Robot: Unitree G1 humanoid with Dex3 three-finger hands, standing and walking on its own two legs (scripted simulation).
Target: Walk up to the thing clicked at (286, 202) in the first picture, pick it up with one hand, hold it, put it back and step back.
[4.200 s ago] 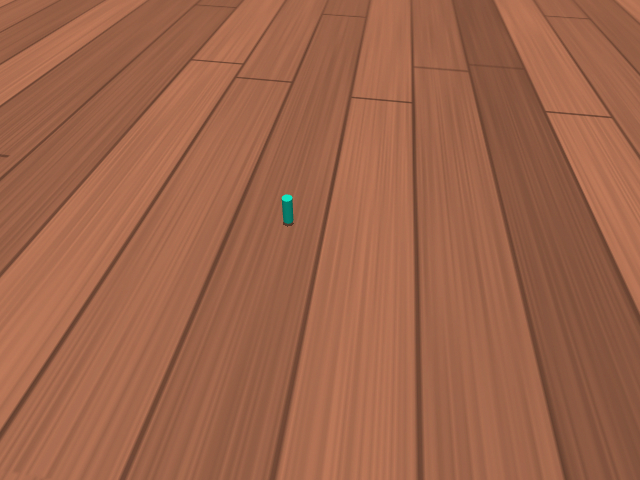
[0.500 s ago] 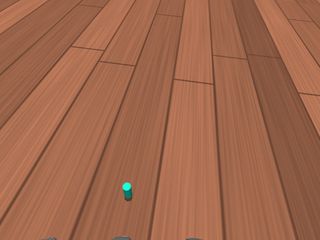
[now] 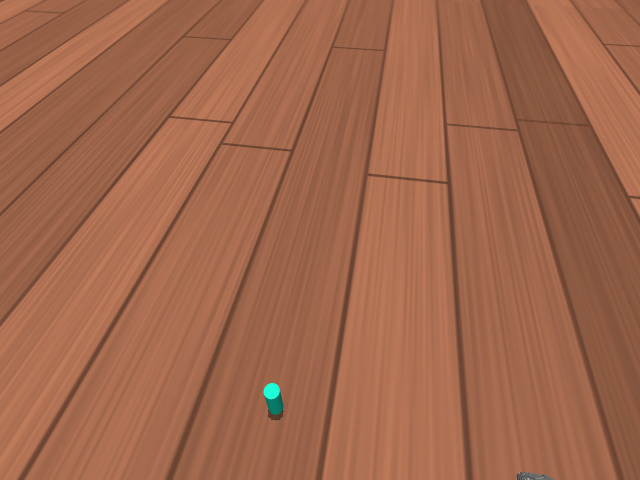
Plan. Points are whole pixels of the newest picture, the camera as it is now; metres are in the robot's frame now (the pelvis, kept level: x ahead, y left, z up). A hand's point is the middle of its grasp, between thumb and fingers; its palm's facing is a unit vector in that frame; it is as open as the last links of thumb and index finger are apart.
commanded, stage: walk up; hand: left
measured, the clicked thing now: (273, 399) +0.46 +0.17 -0.71
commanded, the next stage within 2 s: stand in 0.90 s
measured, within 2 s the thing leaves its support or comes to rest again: neither
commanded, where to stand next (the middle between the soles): +0.07 +0.00 m, yaw -1 degrees
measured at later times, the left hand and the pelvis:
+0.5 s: hand out of the picture +0.11 +0.25 -0.15, palm faces -0.03 -0.95 -0.31, open 7.4 cm; pelvis +0.01 +0.00 +0.01, yaw -1 degrees
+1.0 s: hand out of the picture +0.09 +0.26 -0.15, palm faces -0.02 -0.95 -0.32, open 7.4 cm; pelvis +0.02 +0.01 +0.01, yaw +0 degrees
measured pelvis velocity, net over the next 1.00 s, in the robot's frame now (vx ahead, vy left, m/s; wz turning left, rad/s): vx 0.02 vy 0.01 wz -0.01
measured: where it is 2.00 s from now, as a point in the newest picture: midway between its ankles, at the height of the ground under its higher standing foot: outside the picture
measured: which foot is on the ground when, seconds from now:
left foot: down 0.00-1.00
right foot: down 0.00-1.00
